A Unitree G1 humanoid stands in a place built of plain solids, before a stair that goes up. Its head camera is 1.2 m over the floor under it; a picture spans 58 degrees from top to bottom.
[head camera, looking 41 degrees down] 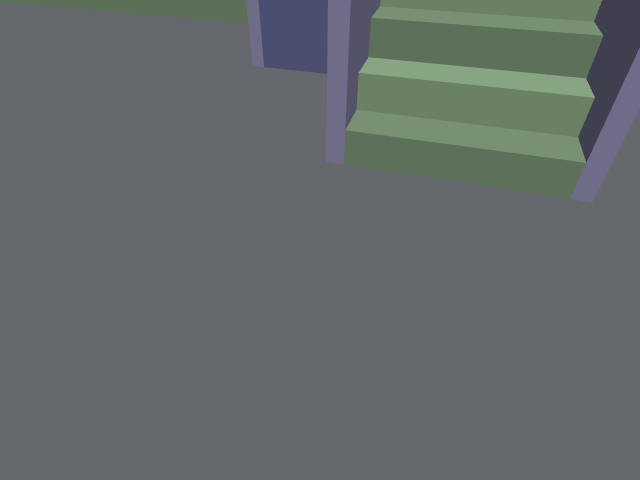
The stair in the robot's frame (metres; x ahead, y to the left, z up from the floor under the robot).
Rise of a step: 0.20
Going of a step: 0.25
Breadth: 1.10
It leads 16 degrees to the right of straight ahead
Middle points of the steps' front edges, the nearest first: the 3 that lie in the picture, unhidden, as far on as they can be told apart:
1.83 -0.65 0.20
2.07 -0.72 0.40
2.30 -0.79 0.60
